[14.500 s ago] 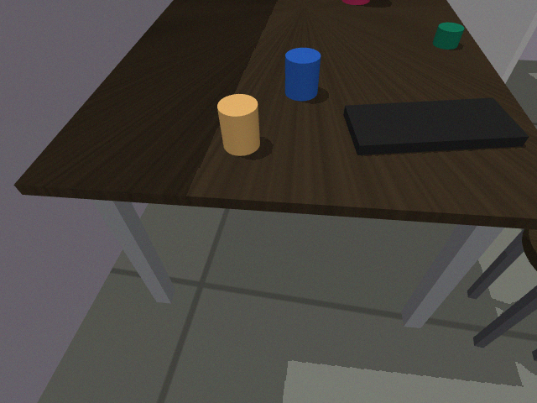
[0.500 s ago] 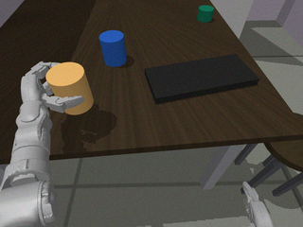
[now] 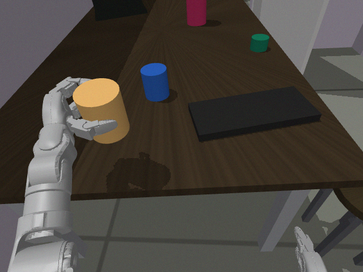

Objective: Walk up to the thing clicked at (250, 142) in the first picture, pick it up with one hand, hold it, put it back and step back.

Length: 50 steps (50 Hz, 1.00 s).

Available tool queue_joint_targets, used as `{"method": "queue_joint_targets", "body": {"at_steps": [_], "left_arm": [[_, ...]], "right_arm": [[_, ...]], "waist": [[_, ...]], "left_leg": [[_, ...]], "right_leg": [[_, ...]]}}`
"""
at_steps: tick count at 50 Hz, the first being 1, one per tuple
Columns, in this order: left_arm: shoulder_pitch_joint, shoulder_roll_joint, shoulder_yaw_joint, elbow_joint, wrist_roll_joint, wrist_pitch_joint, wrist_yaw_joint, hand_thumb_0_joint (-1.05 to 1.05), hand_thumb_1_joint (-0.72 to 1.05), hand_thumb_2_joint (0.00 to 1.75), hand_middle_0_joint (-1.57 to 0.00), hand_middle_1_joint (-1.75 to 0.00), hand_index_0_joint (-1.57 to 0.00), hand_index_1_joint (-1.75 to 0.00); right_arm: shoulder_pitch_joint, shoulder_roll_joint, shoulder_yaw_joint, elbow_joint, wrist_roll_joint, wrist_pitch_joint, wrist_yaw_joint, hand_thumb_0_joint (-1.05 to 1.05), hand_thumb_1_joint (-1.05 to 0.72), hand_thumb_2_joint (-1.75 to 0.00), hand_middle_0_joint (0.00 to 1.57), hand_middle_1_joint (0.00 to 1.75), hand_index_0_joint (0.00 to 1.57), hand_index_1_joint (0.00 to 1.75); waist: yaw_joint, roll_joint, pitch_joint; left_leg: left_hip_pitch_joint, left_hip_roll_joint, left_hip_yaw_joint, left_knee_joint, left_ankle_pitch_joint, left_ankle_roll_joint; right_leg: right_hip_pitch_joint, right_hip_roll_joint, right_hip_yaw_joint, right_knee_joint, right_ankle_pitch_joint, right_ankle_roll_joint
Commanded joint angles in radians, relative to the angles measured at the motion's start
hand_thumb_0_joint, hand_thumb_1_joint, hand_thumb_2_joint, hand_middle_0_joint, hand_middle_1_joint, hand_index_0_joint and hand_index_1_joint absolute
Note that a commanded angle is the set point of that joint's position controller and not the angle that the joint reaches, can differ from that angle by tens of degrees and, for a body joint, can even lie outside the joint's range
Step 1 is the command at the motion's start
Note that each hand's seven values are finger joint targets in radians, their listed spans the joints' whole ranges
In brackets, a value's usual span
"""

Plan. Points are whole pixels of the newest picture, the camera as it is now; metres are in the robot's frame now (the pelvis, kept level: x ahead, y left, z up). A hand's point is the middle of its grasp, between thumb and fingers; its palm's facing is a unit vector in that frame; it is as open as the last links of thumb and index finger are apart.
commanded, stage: lift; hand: left
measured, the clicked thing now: (103, 106) +0.43 +0.16 +0.20
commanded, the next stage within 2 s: hold in 0.88 s
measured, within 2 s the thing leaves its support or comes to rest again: neither
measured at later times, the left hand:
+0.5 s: hand (81, 101) +0.37 +0.17 +0.26, palm faces +0.18 -0.98 -0.03, open 11.7 cm
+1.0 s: hand (72, 93) +0.35 +0.17 +0.28, palm faces +0.18 -0.98 -0.03, open 11.8 cm
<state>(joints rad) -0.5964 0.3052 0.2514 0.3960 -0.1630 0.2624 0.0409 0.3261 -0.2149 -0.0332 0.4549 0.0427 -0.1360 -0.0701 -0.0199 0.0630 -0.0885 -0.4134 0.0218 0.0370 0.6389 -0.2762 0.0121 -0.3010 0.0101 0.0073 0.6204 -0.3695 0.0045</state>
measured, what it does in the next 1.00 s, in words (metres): stands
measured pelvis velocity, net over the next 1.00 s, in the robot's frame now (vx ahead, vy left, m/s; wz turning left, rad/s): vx -0.01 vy -0.01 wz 0.02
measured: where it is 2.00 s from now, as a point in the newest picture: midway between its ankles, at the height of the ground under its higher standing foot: outside the picture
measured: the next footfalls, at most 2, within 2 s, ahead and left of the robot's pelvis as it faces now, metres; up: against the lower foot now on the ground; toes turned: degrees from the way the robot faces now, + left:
none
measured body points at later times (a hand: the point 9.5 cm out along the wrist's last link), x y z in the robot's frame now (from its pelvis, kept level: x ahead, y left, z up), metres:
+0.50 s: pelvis -0.01 -0.01 +0.01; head -0.04 -0.04 +0.45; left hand +0.35 +0.22 +0.26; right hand +0.16 -0.26 -0.07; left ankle +0.03 +0.11 -0.72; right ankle -0.03 -0.12 -0.72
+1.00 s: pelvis -0.01 -0.01 +0.01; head -0.05 -0.04 +0.45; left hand +0.33 +0.22 +0.29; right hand +0.16 -0.26 -0.07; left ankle +0.03 +0.11 -0.72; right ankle -0.03 -0.12 -0.72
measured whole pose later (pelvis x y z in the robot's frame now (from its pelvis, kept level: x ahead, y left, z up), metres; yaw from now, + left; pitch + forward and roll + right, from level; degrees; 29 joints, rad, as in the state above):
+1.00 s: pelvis -0.01 -0.01 +0.01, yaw +1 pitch -2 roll +0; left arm -0.60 0.31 0.28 0.01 -0.23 0.74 0.03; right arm 0.26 -0.25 -0.07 0.65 0.07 -0.26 -0.09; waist 0.01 0.08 -0.08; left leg -0.30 0.00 0.02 0.55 -0.22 0.01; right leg -0.20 -0.01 -0.01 0.57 -0.34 0.00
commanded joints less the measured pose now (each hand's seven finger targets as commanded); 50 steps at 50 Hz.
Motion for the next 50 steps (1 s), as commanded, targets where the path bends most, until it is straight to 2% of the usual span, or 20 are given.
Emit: {"method": "queue_joint_targets", "body": {"at_steps": [1,5,9,10,13,16,18,21,23,26,27,29,31,33,34,41,42,48,49,50], "left_arm": [[-0.583,0.250,0.094,-0.409,-0.035,-0.026,0.005,0.00,-0.10,1.30,-1.21,-1.40,-1.23,-1.42],[-0.571,0.223,0.086,-0.469,-0.046,0.045,0.000,0.00,-0.08,1.29,-1.20,-1.40,-1.22,-1.41],[-0.552,0.221,0.090,-0.530,-0.056,0.096,-0.003,0.00,-0.11,1.28,-1.20,-1.39,-1.22,-1.41],[-0.537,0.231,0.110,-0.538,-0.060,0.107,-0.001,0.00,-0.09,1.28,-1.21,-1.39,-1.22,-1.41],[-0.544,0.234,0.100,-0.560,-0.059,0.142,-0.001,0.00,-0.13,1.28,-1.21,-1.40,-1.23,-1.42],[-0.554,0.221,0.092,-0.592,-0.062,0.174,-0.003,0.00,-0.11,1.28,-1.21,-1.39,-1.23,-1.41],[-0.554,0.236,0.107,-0.591,-0.068,0.189,-0.004,0.00,-0.13,1.26,-1.21,-1.38,-1.22,-1.40],[-0.544,0.242,0.121,-0.604,-0.076,0.215,-0.010,0.00,-0.17,1.24,-1.20,-1.38,-1.21,-1.39],[-0.550,0.237,0.112,-0.612,-0.076,0.226,-0.011,0.00,-0.17,1.25,-1.19,-1.38,-1.21,-1.40],[-0.557,0.236,0.115,-0.608,-0.079,0.253,-0.012,0.00,-0.16,1.26,-1.21,-1.39,-1.23,-1.41],[-0.561,0.260,0.129,-0.609,-0.078,0.260,-0.012,0.00,-0.18,1.26,-1.21,-1.39,-1.23,-1.41],[-0.570,0.239,0.122,-0.605,-0.086,0.267,-0.014,0.00,-0.19,1.25,-1.21,-1.39,-1.22,-1.41],[-0.570,0.251,0.126,-0.594,-0.081,0.279,-0.012,0.00,-0.18,1.25,-1.22,-1.39,-1.24,-1.41],[-0.582,0.242,0.106,-0.628,-0.082,0.291,-0.015,0.00,-0.17,1.25,-1.21,-1.38,-1.22,-1.40],[-0.572,0.247,0.128,-0.613,-0.092,0.297,-0.014,0.00,-0.17,1.25,-1.20,-1.38,-1.21,-1.40],[-0.585,0.256,0.135,-0.655,-0.096,0.322,-0.016,0.00,-0.17,1.25,-1.19,-1.37,-1.21,-1.40],[-0.590,0.250,0.133,-0.673,-0.098,0.325,-0.014,0.00,-0.18,1.26,-1.20,-1.38,-1.21,-1.40],[-0.598,0.266,0.139,-0.681,-0.093,0.357,-0.004,0.00,-0.18,1.27,-1.21,-1.40,-1.23,-1.42],[-0.606,0.245,0.122,-0.695,-0.094,0.362,-0.004,0.00,-0.20,1.26,-1.21,-1.40,-1.23,-1.42],[-0.607,0.246,0.131,-0.678,-0.102,0.362,-0.008,0.00,-0.19,1.21,-1.21,-1.38,-1.22,-1.39]], "right_arm": [[-0.094,-0.119,-0.051,-0.130,-0.002,-0.072,-0.015,0.00,0.53,-0.06,0.05,0.05,0.05,0.05],[-0.101,-0.120,-0.057,-0.102,0.001,-0.087,-0.020,0.00,0.53,-0.06,0.05,0.05,0.05,0.05],[-0.119,-0.105,-0.042,-0.081,0.002,-0.099,-0.024,0.00,0.52,-0.06,0.05,0.05,0.05,0.05],[-0.131,-0.116,-0.052,-0.071,0.001,-0.103,-0.026,0.00,0.53,-0.06,0.05,0.05,0.05,0.05],[-0.163,-0.135,-0.074,-0.040,0.002,-0.111,-0.032,0.00,0.52,-0.06,0.05,0.05,0.05,0.05],[-0.175,-0.114,-0.048,-0.040,0.004,-0.122,-0.031,0.00,0.52,-0.06,0.05,0.05,0.05,0.05],[-0.186,-0.137,-0.067,-0.031,0.004,-0.127,-0.035,0.00,0.52,-0.06,0.05,0.05,0.05,0.05],[-0.182,-0.151,-0.079,-0.023,0.004,-0.135,-0.037,0.00,0.52,-0.06,0.05,0.05,0.05,0.05],[-0.164,-0.116,-0.055,0.023,0.006,-0.134,-0.033,0.00,0.52,-0.06,0.05,0.05,0.05,0.05],[-0.190,-0.114,-0.049,0.005,0.010,-0.147,-0.034,0.00,0.52,-0.06,0.05,0.05,0.05,0.05],[-0.197,-0.143,-0.071,-0.005,0.011,-0.148,-0.036,0.00,0.52,-0.06,0.05,0.05,0.05,0.05],[-0.193,-0.116,-0.047,0.010,0.011,-0.154,-0.029,0.00,0.52,-0.06,0.05,0.05,0.05,0.05],[-0.189,-0.151,-0.082,0.008,0.011,-0.156,-0.032,0.00,0.51,-0.06,0.05,0.05,0.05,0.05],[-0.190,-0.129,-0.059,0.009,0.017,-0.159,-0.027,0.00,0.52,-0.06,0.05,0.05,0.05,0.05],[-0.188,-0.154,-0.084,0.012,0.015,-0.163,-0.029,0.00,0.52,-0.06,0.05,0.05,0.05,0.05],[-0.194,-0.145,-0.078,0.010,0.019,-0.177,-0.024,0.00,0.51,-0.06,0.05,0.05,0.05,0.05],[-0.196,-0.128,-0.058,0.016,0.019,-0.177,-0.024,0.00,0.52,-0.06,0.05,0.05,0.05,0.05],[-0.211,-0.154,-0.079,0.026,0.019,-0.186,-0.027,0.00,0.51,-0.06,0.05,0.05,0.05,0.05],[-0.230,-0.122,-0.051,0.032,0.022,-0.188,-0.024,0.00,0.51,-0.06,0.05,0.05,0.05,0.05],[-0.225,-0.128,-0.061,0.023,0.023,-0.192,-0.024,0.00,0.51,-0.06,0.05,0.05,0.05,0.05]], "waist": [[0.007,-0.021,-0.288],[0.000,-0.034,-0.259],[0.015,-0.052,-0.277],[0.019,-0.061,-0.283],[0.018,-0.041,-0.255],[0.023,-0.025,-0.267],[0.020,-0.045,-0.255],[0.019,-0.068,-0.277],[0.027,-0.041,-0.254],[0.030,-0.066,-0.261],[0.025,-0.071,-0.267],[0.035,-0.062,-0.229],[0.027,-0.053,-0.243],[0.030,-0.021,-0.224],[0.028,-0.064,-0.205],[0.036,-0.042,-0.272],[0.047,-0.037,-0.274],[0.042,-0.047,-0.259],[0.050,-0.028,-0.237],[0.045,-0.052,-0.234]], "left_leg": [[0.297,-0.001,-0.018,-0.079,0.243,0.011],[0.314,-0.010,-0.014,-0.097,0.207,0.013],[0.324,-0.015,-0.016,-0.095,0.252,0.019],[0.322,-0.019,-0.014,-0.094,0.255,0.021],[0.322,-0.022,-0.014,-0.108,0.223,0.018],[0.341,-0.021,-0.019,-0.116,0.216,0.016],[0.339,-0.020,-0.023,-0.121,0.207,0.015],[0.352,-0.025,-0.019,-0.108,0.262,0.022],[0.348,-0.026,-0.015,-0.107,0.276,0.023],[0.345,-0.032,-0.015,-0.108,0.265,0.027],[0.347,-0.032,-0.016,-0.112,0.259,0.026],[0.331,-0.028,-0.019,-0.121,0.220,0.021],[0.350,-0.024,-0.022,-0.132,0.202,0.017],[0.343,-0.028,-0.021,-0.138,0.181,0.014],[0.331,-0.025,-0.023,-0.138,0.161,0.017],[0.363,-0.023,-0.025,-0.124,0.231,0.015],[0.359,-0.025,-0.026,-0.120,0.254,0.014],[0.352,-0.029,-0.022,-0.123,0.229,0.017],[0.348,-0.029,-0.023,-0.128,0.216,0.013],[0.341,-0.026,-0.024,-0.127,0.205,0.014]], "right_leg": [[-0.023,0.002,-0.042,-0.117,0.284,-0.001],[-0.021,-0.004,-0.041,-0.135,0.260,0.002],[0.012,-0.010,-0.041,-0.141,0.306,0.006],[0.022,-0.013,-0.038,-0.143,0.316,0.010],[0.008,-0.015,-0.037,-0.152,0.283,0.007],[0.009,-0.012,-0.043,-0.154,0.269,0.003],[0.012,-0.010,-0.045,-0.160,0.257,0.003],[0.032,-0.015,-0.040,-0.156,0.323,0.013],[0.017,-0.017,-0.040,-0.159,0.329,0.012],[0.035,-0.022,-0.036,-0.162,0.331,0.016],[0.033,-0.022,-0.035,-0.164,0.328,0.016],[0.019,-0.016,-0.042,-0.167,0.272,0.009],[0.006,-0.012,-0.045,-0.173,0.250,0.006],[-0.010,-0.014,-0.043,-0.179,0.230,0.000],[-0.004,-0.010,-0.045,-0.182,0.208,0.004],[0.016,-0.010,-0.044,-0.165,0.270,0.004],[0.024,-0.010,-0.047,-0.159,0.291,0.004],[0.017,-0.012,-0.042,-0.166,0.273,0.007],[-0.001,-0.009,-0.044,-0.166,0.253,0.003],[0.008,-0.008,-0.046,-0.168,0.242,0.003]]}}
